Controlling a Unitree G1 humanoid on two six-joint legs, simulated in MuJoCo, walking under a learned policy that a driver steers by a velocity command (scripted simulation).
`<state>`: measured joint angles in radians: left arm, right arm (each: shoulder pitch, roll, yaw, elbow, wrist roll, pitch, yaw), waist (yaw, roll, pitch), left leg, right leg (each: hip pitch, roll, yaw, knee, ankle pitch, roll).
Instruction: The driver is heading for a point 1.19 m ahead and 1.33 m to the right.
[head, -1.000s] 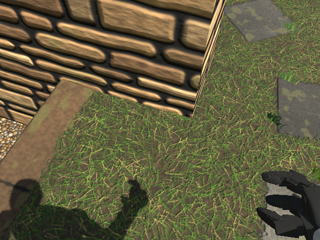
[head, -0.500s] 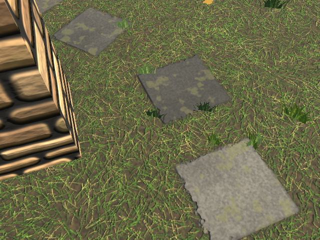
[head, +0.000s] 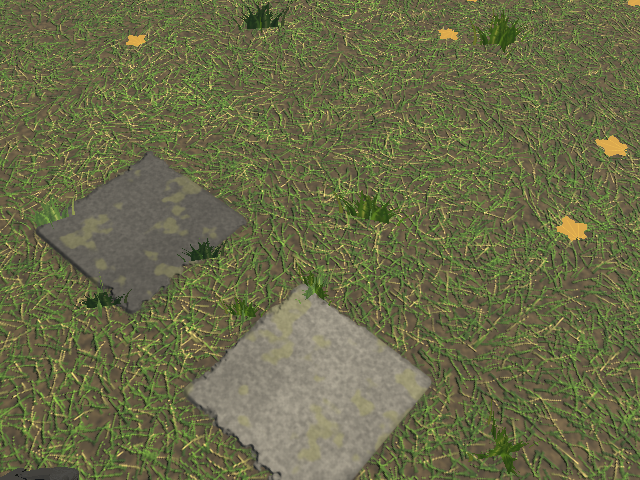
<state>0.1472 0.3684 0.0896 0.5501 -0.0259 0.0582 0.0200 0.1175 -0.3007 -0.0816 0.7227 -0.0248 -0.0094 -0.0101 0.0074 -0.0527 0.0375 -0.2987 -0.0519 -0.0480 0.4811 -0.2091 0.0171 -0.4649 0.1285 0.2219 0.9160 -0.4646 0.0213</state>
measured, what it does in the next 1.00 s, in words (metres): steps on the spot, turning right: right foot, then left foot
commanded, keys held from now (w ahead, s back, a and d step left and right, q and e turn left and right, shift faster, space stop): e+shift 1.00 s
